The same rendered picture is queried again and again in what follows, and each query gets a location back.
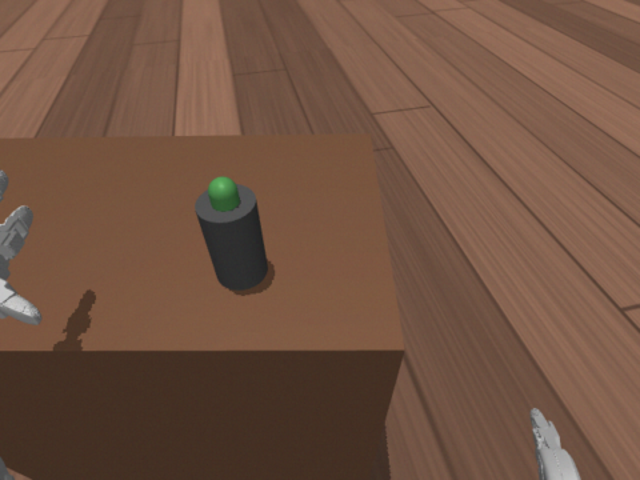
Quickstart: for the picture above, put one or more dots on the right robot hand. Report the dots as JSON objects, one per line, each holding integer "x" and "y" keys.
{"x": 554, "y": 463}

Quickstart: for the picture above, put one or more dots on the bottle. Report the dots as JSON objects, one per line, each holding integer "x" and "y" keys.
{"x": 230, "y": 223}

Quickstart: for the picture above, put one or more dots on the left robot hand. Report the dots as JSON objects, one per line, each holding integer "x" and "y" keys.
{"x": 12, "y": 235}

